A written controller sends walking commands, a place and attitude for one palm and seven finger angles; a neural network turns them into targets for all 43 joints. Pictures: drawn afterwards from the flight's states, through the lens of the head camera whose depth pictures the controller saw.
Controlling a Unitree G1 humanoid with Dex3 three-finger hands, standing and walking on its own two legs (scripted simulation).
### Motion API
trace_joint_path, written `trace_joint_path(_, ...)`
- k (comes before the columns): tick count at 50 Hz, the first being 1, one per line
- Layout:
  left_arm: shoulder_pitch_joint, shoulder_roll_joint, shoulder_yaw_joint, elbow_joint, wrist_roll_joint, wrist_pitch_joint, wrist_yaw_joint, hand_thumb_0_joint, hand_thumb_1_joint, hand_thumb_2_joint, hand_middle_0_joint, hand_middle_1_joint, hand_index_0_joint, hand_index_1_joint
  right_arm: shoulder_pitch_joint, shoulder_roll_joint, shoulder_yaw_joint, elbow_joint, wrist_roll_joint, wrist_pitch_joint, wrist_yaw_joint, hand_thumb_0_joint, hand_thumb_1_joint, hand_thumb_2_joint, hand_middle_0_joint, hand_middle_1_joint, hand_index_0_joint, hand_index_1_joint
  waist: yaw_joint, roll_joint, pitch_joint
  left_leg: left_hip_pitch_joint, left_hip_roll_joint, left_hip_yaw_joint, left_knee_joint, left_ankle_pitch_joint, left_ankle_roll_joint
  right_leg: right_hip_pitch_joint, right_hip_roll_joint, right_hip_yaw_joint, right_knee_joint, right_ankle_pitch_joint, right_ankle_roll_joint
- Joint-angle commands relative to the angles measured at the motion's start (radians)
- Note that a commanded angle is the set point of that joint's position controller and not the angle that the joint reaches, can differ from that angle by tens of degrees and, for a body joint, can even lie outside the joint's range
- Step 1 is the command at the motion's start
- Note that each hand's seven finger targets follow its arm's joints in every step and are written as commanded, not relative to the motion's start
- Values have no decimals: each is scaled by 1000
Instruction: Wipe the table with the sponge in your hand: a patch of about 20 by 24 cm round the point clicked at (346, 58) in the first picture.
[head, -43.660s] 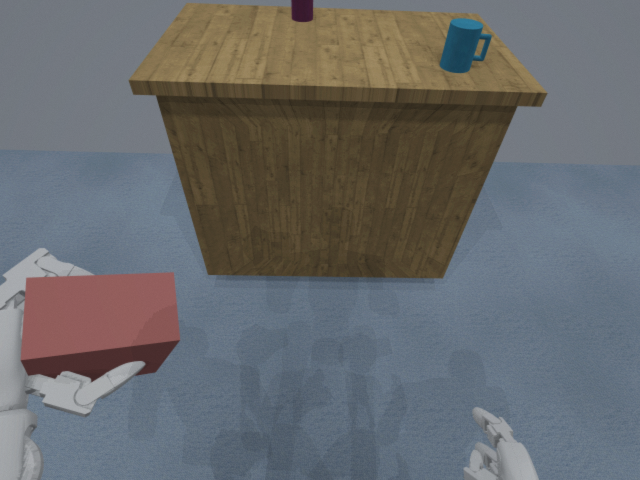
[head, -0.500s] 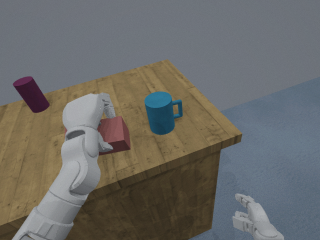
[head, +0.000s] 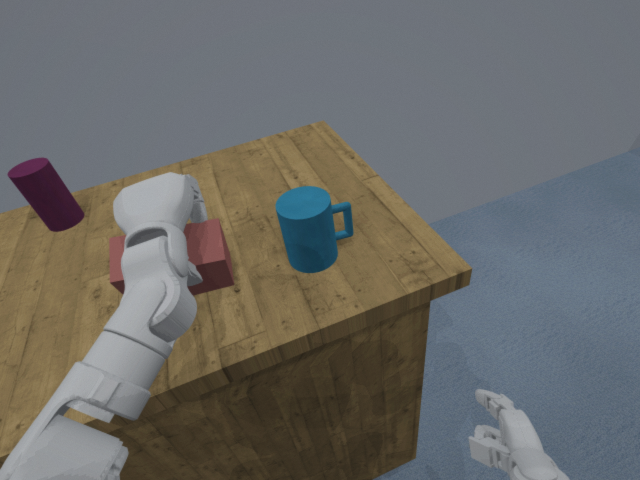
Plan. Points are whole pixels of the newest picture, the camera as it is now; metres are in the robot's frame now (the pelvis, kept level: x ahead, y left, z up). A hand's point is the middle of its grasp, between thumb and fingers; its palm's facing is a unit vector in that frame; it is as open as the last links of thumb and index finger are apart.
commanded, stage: wipe forward along the third lane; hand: left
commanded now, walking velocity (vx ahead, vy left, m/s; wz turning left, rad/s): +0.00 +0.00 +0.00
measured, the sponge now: (181, 270) +0.36 +0.23 +0.11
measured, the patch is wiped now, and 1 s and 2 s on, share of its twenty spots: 0.90 0.95 0.95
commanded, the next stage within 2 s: wipe back along the third lane in 0.86 s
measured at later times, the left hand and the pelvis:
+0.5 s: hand (162, 217) +0.40 +0.24 +0.18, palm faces +0.05 +0.00 -1.00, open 9.8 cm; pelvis +0.00 +0.01 +0.00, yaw +0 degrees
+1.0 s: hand (151, 199) +0.44 +0.28 +0.18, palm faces +0.00 +0.01 -1.00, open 9.7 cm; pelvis +0.00 +0.05 +0.00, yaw +1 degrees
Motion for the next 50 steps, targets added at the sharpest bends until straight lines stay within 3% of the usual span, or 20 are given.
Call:
trace_joint_path(1,-179,219,55,120,38,10,-15,0,100,1300,-1200,-1600,-1200,-1600,-210,-79,-33,-159,0,-64,-13,0,-900,-900,200,300,200,300,6,-234,-61,-92,-51,21,2,88,24,92,-152,219,-154,105,119)
trace_joint_path(2,-188,259,89,131,43,3,-21,0,100,1300,-1200,-1600,-1200,-1600,-203,-85,-36,-159,-4,-68,-11,0,-900,-900,200,300,200,300,7,-214,-65,-102,-51,14,4,88,22,96,-154,231,-150,114,116)
trace_joint_path(4,-186,222,56,148,45,0,-26,0,100,1300,-1200,-1600,-1200,-1600,-195,-81,-37,-159,-1,-75,-9,0,-900,-900,200,300,200,300,11,-219,-91,-107,-51,19,2,95,24,122,-157,207,-127,165,122)
trace_joint_path(7,-193,265,95,172,46,-16,-41,0,100,1300,-1200,-1600,-1200,-1600,-186,-86,-40,-159,-1,-82,-5,0,-900,-900,200,300,200,300,16,-212,-105,-121,-53,13,-7,98,26,128,-153,202,-121,170,119)
trace_joint_path(10,-222,229,65,191,41,-42,-51,0,100,1300,-1200,-1600,-1200,-1600,-161,-85,-42,-159,-4,-88,-7,0,-900,-900,200,300,200,300,6,-249,-98,-121,-55,21,4,95,31,128,-162,187,-116,214,131)
trace_joint_path(12,-246,286,108,216,49,-66,-57,0,100,1300,-1200,-1600,-1200,-1600,-152,-92,-44,-157,-6,-90,-11,0,-900,-900,200,300,200,300,2,-238,-92,-130,-53,14,3,85,32,113,-161,203,-125,179,125)
trace_joint_path(13,-266,248,73,221,52,-74,-56,0,100,1300,-1200,-1600,-1200,-1600,-140,-89,-47,-155,-6,-91,-12,0,-900,-900,200,300,200,300,-2,-240,-89,-128,-54,19,-1,83,35,107,-159,183,-122,155,124)
trace_joint_path(15,-293,247,68,238,57,-90,-51,0,100,1300,-1200,-1600,-1200,-1600,-125,-92,-48,-150,-7,-95,-15,0,-900,-900,200,300,200,300,-5,-246,-83,-128,-52,17,-2,76,34,89,-159,183,-130,127,122)
trace_joint_path(17,-317,296,111,259,61,-108,-45,0,100,1300,-1200,-1600,-1200,-1600,-113,-99,-52,-148,-11,-97,-16,0,-900,-900,200,300,200,300,-4,-229,-86,-139,-53,10,-3,72,32,82,-158,197,-135,99,115)
trace_joint_path(21,-365,272,86,301,61,-118,-30,0,100,1300,-1200,-1600,-1200,-1600,-91,-98,-56,-134,-10,-99,-18,0,-900,-900,200,300,200,300,-10,-230,-108,-144,-54,16,4,77,32,96,-166,192,-128,135,121)
trace_joint_path(22,-368,308,120,306,60,-127,-30,0,100,1300,-1200,-1600,-1200,-1600,-84,-104,-57,-135,-11,-98,-15,0,-900,-900,200,300,200,300,-7,-214,-126,-154,-53,9,-5,82,31,103,-161,187,-120,144,115)
trace_joint_path(23,-370,278,92,315,58,-127,-28,0,100,1300,-1200,-1600,-1200,-1600,-81,-98,-57,-137,-10,-95,-15,0,-900,-900,200,300,200,300,-6,-211,-133,-154,-55,16,-8,83,33,113,-159,168,-110,146,117)
trace_joint_path(27,-448,282,88,354,72,-138,-26,0,100,1300,-1200,-1600,-1200,-1600,-67,-102,-59,-135,-8,-96,-16,0,-900,-900,200,300,200,300,-20,-195,-127,-157,-52,12,-20,79,37,80,-152,160,-120,120,110)
trace_joint_path(29,-466,239,50,380,73,-140,-25,0,100,1300,-1200,-1600,-1200,-1600,-52,-98,-61,-132,-8,-96,-17,0,-900,-900,200,300,200,300,-25,-218,-135,-144,-54,18,-23,78,41,80,-147,132,-115,121,113)
trace_joint_path(32,-530,300,93,422,64,-158,-28,0,100,1300,-1200,-1600,-1200,-1600,-38,-104,-60,-125,-10,-100,-25,0,-900,-900,200,300,200,300,-33,-227,-134,-161,-51,12,-26,69,42,84,-153,145,-125,120,114)
trace_joint_path(34,-584,262,50,460,72,-168,-27,0,100,1300,-1200,-1600,-1200,-1600,-18,-102,-62,-114,-8,-103,-32,0,-900,-900,200,300,200,300,-47,-238,-137,-152,-55,20,-27,64,46,71,-148,128,-123,103,116)
trace_joint_path(43,-642,265,67,544,92,-227,-10,0,100,1300,-1200,-1600,-1200,-1600,31,-106,-67,-109,-15,-101,-27,0,-900,-900,200,300,200,300,-45,-197,-184,-135,-53,14,-43,114,47,88,-133,82,-96,190,100)
trace_joint_path(45,-651,221,38,545,89,-226,-5,0,100,1300,-1200,-1600,-1200,-1600,32,-100,-68,-110,-14,-98,-25,0,-900,-900,200,300,200,300,-48,-192,-171,-122,-53,18,-44,121,47,70,-131,72,-99,201,98)
trace_joint_path(47,-650,259,81,548,82,-238,2,0,100,1300,-1200,-1600,-1200,-1600,33,-103,-67,-113,-14,-102,-24,0,-900,-900,200,300,200,300,-40,-199,-175,-130,-50,10,-56,140,49,83,-129,66,-101,218,94)
trace_joint_path(50,-568,172,38,497,75,-224,16,0,100,1300,-1200,-1600,-1200,-1600,20,-97,-73,-124,-13,-96,-12,0,-900,-900,200,300,200,300,-24,-190,-200,-87,-49,13,-54,175,46,78,-125,46,-90,240,87)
